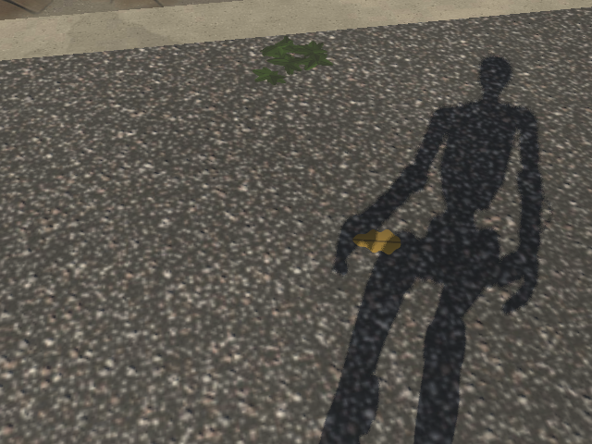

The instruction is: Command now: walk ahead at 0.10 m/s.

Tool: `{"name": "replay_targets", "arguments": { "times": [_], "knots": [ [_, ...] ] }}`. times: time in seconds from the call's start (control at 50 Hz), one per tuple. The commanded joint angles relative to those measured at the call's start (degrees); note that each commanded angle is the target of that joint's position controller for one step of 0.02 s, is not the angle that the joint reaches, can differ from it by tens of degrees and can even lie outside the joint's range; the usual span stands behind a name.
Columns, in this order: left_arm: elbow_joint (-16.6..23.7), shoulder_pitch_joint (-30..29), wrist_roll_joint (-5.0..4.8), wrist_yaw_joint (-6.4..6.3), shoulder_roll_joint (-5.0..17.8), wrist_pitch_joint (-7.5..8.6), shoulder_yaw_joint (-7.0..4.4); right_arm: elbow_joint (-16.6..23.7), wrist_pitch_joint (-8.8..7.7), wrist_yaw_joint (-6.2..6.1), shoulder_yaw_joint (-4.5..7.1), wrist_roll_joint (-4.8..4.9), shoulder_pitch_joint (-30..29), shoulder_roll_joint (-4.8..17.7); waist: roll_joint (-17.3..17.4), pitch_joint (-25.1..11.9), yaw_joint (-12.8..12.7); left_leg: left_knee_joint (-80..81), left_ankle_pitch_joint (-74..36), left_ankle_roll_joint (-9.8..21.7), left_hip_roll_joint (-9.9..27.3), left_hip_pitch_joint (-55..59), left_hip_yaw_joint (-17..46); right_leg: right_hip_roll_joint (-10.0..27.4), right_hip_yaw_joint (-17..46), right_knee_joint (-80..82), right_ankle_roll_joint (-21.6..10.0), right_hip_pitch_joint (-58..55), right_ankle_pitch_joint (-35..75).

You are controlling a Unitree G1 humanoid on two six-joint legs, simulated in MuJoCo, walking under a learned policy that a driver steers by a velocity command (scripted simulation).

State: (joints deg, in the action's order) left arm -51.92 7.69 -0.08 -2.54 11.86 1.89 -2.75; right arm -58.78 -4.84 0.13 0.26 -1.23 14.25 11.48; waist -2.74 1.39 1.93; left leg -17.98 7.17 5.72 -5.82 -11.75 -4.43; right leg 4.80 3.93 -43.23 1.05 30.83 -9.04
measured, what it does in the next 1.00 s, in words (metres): walks ahead: right foot, then right foot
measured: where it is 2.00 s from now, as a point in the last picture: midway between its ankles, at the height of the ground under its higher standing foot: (324, 229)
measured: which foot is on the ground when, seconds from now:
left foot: down 0.00-0.70, up 0.72-1.00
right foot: up 0.00-0.06, down 0.08-0.38, up 0.40-0.68, down 0.70-1.00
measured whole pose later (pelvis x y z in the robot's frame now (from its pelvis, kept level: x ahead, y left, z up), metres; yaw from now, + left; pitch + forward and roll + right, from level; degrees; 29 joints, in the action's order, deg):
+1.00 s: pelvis +0.40 -0.15 +0.00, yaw -1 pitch +1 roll -2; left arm -59.5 28.4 1.0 1.2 11.1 6.2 -2.7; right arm -48.9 -2.6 3.6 2.4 -2.0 5.8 13.7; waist 2.0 -1.7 -2.3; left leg -56.9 1.0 2.6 7.7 -44.0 -1.5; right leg -4.4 -5.6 -12.2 -3.8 -1.2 -14.8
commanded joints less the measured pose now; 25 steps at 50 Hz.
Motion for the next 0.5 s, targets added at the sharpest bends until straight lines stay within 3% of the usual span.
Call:
{"name": "replay_targets", "arguments": {
  "times": [0.02, 0.06, 0.08, 0.1, 0.12, 0.14, 0.16, 0.18, 0.24, 0.3, 0.32, 0.34, 0.36, 0.38, 0.4, 0.42, 0.44, 0.5],
  "knots": [
    [0.6, 3.7, -0.04, -0.07, 4.1, -1.13, -0.86, 2.7, 0.31, -0.76, 1.58, 0.38, -2.3, 8.7, 6.6, -4.0, -2.3, 4.6, -16.7, 7.2, 16.9, -4.1, 9.1, -0.2, -0.6, 5.4, -0.1, -12.0, 0.2],
    [0.2, 3.6, 0.40, -0.07, 4.3, -0.95, -0.98, 2.6, 0.92, -0.81, 1.39, 1.24, -2.9, 7.7, 5.5, -2.7, -3.1, 2.6, -6.1, 6.2, 16.0, -4.3, 10.3, -0.8, -1.6, 13.6, -1.2, -15.4, 1.0],
    [-0.3, 4.0, 0.95, -0.12, 5.0, -0.84, -1.14, 2.0, 1.09, -0.77, 1.11, 1.68, -1.2, 6.7, 4.0, -2.3, -3.1, 1.0, -1.5, 4.2, 14.0, -4.6, 10.4, -0.5, -1.3, 18.7, -1.9, -18.3, 5.5],
    [-0.8, 5.4, 1.23, -0.28, 6.5, -0.77, -1.45, 1.5, 1.02, -0.73, 0.86, 1.26, 1.2, 5.9, 2.0, -2.9, -2.2, -1.2, 2.6, 2.1, 11.8, -5.9, 9.8, 2.1, 1.2, 19.0, -2.8, -22.0, 13.5],
    [-1.1, 4.6, 0.52, -0.47, 9.6, -0.96, -2.02, 0.6, 0.88, -0.54, 1.26, 0.75, 6.5, 6.2, -3.3, -3.6, 1.7, -1.7, 8.2, 0.3, 7.7, -9.5, 7.8, 3.6, 2.4, 16.7, -4.7, -25.9, 17.1],
    [-2.2, 4.1, -0.23, -0.16, 7.8, -1.11, -2.06, 0.5, 1.37, -0.87, 1.09, 0.84, 5.9, 5.2, -6.2, -3.1, 1.1, -1.5, 9.4, -0.8, 5.5, -7.2, 4.3, 1.9, 2.0, 17.7, -5.2, -22.0, 7.5],
    [-2.4, 3.5, -0.13, 0.12, 4.9, -1.02, -1.54, 0.7, 1.90, -1.17, 1.13, 0.91, 3.0, 5.7, -3.9, -1.5, -0.2, -2.3, 9.3, -1.6, 5.3, -5.6, 3.5, 0.5, 1.7, 19.0, -4.4, -19.0, 3.4],
    [-2.5, 2.6, 0.26, 0.17, 4.1, -0.83, -1.26, 1.0, 2.43, -1.52, 1.07, 0.98, 1.5, 5.3, -2.6, -1.3, -0.3, -2.7, 8.2, -1.8, 5.7, -4.8, 3.5, 0.1, 1.4, 19.3, -3.7, -18.3, 4.1],
    [-3.7, 2.8, 0.16, 0.12, 4.8, 0.01, -1.51, 0.5, 3.10, -1.72, 1.12, 0.70, 1.4, 5.6, -0.9, -2.6, -0.6, -3.8, 2.7, -1.7, 6.5, -3.0, 4.0, -0.9, 0.2, 17.6, -3.4, -20.1, 10.1],
    [-4.9, 3.5, -0.10, 0.04, 4.8, 0.11, -1.50, 0.1, 3.10, -1.64, 1.21, 1.12, 0.9, 5.8, 0.5, -3.7, -1.1, -5.1, -2.4, -1.8, 6.9, -1.3, 4.1, -1.2, -0.2, 16.4, -3.8, -21.3, 13.9],
    [-6.3, 5.7, -0.47, 0.06, 4.8, -0.02, -1.71, -0.9, 3.24, -1.60, 1.47, 1.50, 2.9, 6.0, 1.2, -6.0, -1.0, -5.4, 8.0, -0.9, 6.0, -0.2, 3.3, -2.8, -2.0, 15.1, -4.3, -21.7, 2.2],
    [-6.7, 6.6, -1.08, 0.25, 5.5, -0.07, -2.08, -1.2, 3.33, -1.43, 2.07, 2.24, 3.7, 7.3, 3.1, -3.7, -0.9, -4.3, 23.6, 1.2, 7.0, -1.6, 5.4, -4.1, -2.9, 13.8, -5.2, -18.0, -15.6],
    [-5.4, 4.1, -1.50, 0.43, 6.0, 0.37, -2.21, -1.2, 2.97, -1.39, 2.66, 2.90, 5.5, 8.7, 5.3, 1.3, 0.4, -0.5, 37.5, 4.0, 11.1, -1.2, 11.9, -4.1, -2.1, 12.1, -5.9, -9.0, -27.0],
    [-2.5, -2.2, -2.36, 0.74, 5.4, 1.54, -1.89, -1.9, 1.95, -1.42, 3.27, 3.49, 9.9, 10.8, 8.3, 5.7, 3.3, 6.7, 45.6, 7.7, 18.3, 3.9, 22.4, -3.6, -2.9, 7.9, -5.9, 2.7, -25.7],
    [0.1, -7.4, -3.07, 1.45, 3.2, 3.02, -1.13, -2.1, 0.70, -1.51, 4.30, 3.52, 10.3, 13.6, 12.9, 9.7, 3.9, 12.8, 45.4, 11.3, 27.0, 8.7, 33.5, -3.0, -5.3, 1.8, -5.9, 11.3, -15.0],
    [1.2, -10.5, -2.62, 2.01, 4.8, 4.02, -1.48, -2.2, -0.51, -1.55, 4.27, 2.29, 11.5, 12.5, 10.6, 10.3, 5.2, 14.0, 39.0, 12.8, 30.2, 13.0, 37.8, -0.1, -1.9, -5.7, -6.1, 18.5, -14.6],
    [1.0, -9.5, -2.47, 2.54, 5.3, 4.74, -1.86, -2.3, -1.43, -1.44, 3.94, 1.65, 12.2, 10.7, 8.2, 8.5, 4.2, 12.6, 34.6, 12.5, 30.4, 18.8, 37.3, 1.6, -0.3, -11.5, -6.4, 24.7, -13.8],
    [-0.1, -6.5, -2.31, 3.52, 5.1, 5.77, -2.10, -0.8, -1.36, -0.66, 3.29, 2.33, 10.6, 8.1, 5.3, 4.5, 1.9, 12.2, 22.5, 8.0, 24.8, 21.4, 25.3, 3.8, -1.2, -11.9, -5.3, 25.1, -7.1]
  ]
}}
Velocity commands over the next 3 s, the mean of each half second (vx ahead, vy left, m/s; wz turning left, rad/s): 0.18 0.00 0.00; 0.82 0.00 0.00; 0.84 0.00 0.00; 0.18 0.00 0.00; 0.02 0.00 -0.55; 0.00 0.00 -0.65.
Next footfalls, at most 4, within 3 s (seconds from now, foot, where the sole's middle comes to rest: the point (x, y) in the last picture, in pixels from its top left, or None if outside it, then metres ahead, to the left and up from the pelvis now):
0.08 right None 0.13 -0.15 -0.78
0.70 right None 0.35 -0.23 -0.78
1.20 left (313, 322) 0.80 -0.05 -0.78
1.64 right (360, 210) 1.17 -0.21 -0.78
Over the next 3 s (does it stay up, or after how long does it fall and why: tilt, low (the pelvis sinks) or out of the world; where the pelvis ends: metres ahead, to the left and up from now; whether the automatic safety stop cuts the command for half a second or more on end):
stays up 1.13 -0.17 0.00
